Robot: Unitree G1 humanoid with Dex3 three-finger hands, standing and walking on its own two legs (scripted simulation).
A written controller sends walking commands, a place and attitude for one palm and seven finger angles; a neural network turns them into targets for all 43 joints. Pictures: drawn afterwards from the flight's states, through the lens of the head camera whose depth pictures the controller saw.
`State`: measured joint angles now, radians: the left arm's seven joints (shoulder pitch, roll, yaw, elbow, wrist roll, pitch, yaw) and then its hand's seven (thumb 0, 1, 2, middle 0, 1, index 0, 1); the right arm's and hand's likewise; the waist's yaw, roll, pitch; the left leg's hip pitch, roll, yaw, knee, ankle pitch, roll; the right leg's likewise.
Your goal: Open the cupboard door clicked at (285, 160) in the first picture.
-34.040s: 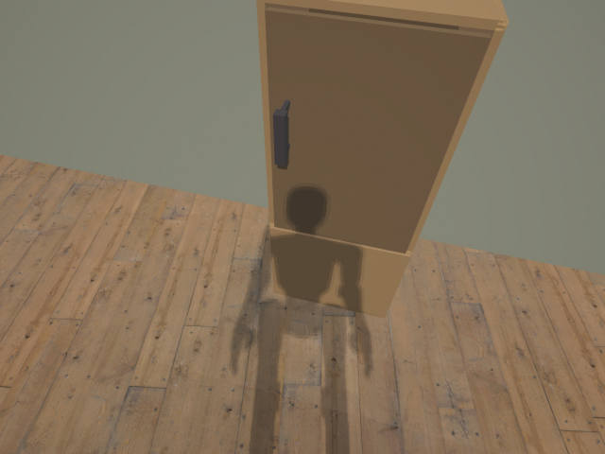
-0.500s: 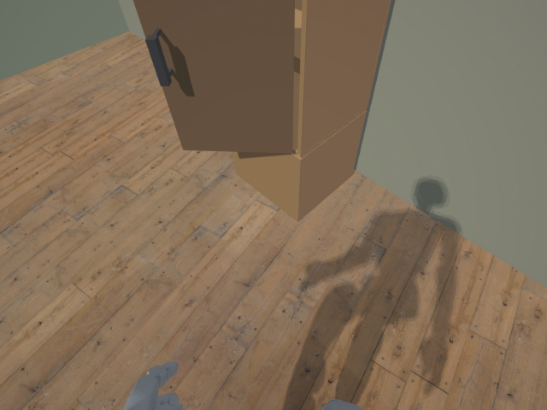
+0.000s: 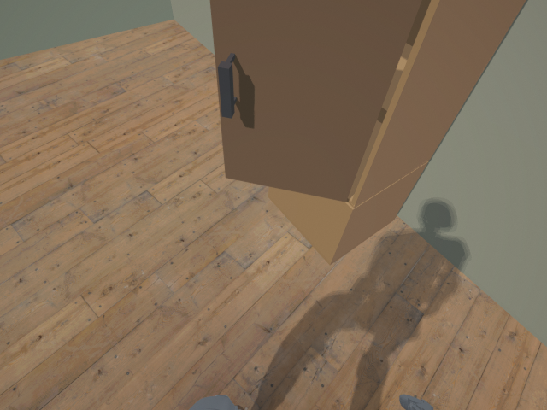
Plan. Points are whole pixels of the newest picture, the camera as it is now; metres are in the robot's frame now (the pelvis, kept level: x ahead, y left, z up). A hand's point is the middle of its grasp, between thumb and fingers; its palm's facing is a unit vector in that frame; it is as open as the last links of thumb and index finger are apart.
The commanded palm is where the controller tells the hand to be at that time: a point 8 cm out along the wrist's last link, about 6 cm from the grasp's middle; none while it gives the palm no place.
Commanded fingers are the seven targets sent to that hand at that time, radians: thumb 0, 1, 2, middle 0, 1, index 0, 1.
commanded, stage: take the last steps up to it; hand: left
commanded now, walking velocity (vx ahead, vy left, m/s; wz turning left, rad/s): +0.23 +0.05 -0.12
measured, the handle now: (229, 85) +0.75 +0.19 +0.03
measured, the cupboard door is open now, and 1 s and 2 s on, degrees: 41 41 41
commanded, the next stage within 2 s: come to a stop and stand still in 0.20 s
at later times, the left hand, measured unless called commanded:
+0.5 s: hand (187, 328) +0.26 +0.18 -0.15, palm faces -0.07 -0.97 -0.21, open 7.3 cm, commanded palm none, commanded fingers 0.00 0.90 0.90 -0.20 -0.30 -0.20 -0.30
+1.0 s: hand (130, 372) +0.18 +0.26 -0.16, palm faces -0.05 -0.98 -0.19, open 7.4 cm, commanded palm none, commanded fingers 0.00 0.90 0.90 -0.20 -0.30 -0.20 -0.30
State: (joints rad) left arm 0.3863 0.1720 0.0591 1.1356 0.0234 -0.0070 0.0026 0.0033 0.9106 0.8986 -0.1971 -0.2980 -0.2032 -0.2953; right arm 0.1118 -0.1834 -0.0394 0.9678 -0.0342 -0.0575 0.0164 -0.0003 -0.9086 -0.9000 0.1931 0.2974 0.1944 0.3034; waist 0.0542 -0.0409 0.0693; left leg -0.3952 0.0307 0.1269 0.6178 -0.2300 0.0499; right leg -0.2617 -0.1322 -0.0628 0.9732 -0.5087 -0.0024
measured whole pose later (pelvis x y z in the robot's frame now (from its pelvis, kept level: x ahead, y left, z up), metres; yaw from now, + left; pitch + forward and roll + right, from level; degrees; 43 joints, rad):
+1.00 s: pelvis +0.14 +0.06 +0.02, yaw -5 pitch +2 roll -3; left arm 0.23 0.23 0.07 1.05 0.02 0.08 0.01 0.00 0.91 0.90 -0.19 -0.30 -0.20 -0.29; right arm 0.20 -0.16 -0.03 1.02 -0.03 0.00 -0.04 0.00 -0.91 -0.90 0.20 0.30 0.20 0.30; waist -0.01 -0.02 0.04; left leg -0.27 0.05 0.07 0.43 -0.19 0.03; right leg -0.35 -0.02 -0.01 0.91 -0.46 0.04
